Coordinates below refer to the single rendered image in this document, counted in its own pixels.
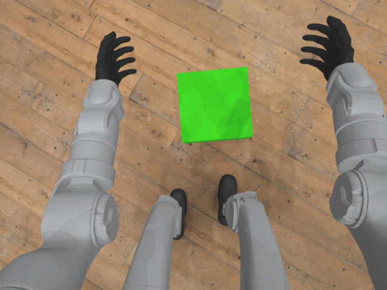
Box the left robot forearm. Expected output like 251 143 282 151
41 79 125 239

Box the carton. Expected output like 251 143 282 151
177 67 253 144

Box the right robot hand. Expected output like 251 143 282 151
299 16 354 81

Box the left robot upper arm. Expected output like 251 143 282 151
0 191 119 290

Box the right robot upper arm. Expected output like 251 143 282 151
329 169 387 290

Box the right robot foot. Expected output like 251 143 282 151
218 174 237 226

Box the robot left thigh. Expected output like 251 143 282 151
122 201 182 290

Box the left robot hand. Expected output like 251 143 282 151
95 31 137 87

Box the right robot forearm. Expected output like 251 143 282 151
326 63 387 173

